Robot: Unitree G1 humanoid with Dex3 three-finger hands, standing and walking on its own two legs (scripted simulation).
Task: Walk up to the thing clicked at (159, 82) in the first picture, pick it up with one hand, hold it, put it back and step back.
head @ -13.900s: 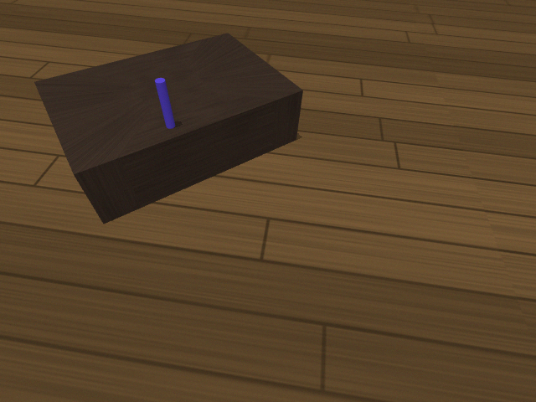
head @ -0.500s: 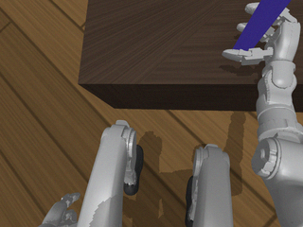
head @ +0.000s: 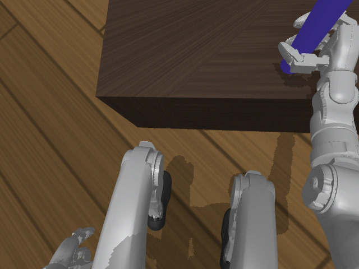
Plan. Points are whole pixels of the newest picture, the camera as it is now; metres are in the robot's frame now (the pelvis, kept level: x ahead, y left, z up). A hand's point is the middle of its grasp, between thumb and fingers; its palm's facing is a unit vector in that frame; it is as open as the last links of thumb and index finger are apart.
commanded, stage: settle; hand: right
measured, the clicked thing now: (314, 30) +0.56 -0.13 +0.03
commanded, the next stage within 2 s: lift in 0.92 s
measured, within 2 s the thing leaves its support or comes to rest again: leaves its support in 0.08 s
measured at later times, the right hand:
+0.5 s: hand (325, 7) +0.57 -0.13 +0.07, palm faces -0.01 +1.00 -0.02, open 5.2 cm
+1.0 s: hand out of the picture +0.57 -0.12 +0.10, palm faces -0.01 +1.00 -0.02, open 5.2 cm
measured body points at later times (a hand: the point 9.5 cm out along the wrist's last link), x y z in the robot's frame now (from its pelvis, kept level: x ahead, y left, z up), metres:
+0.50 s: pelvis +0.02 +0.00 +0.06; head +0.24 -0.02 +0.45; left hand +0.06 +0.29 -0.05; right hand +0.57 -0.19 +0.07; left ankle +0.14 +0.15 -0.38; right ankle +0.07 -0.11 -0.38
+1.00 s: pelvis +0.03 +0.01 +0.10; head +0.25 +0.00 +0.49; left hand +0.08 +0.29 -0.03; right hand +0.57 -0.17 +0.11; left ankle +0.14 +0.15 -0.38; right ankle +0.07 -0.11 -0.38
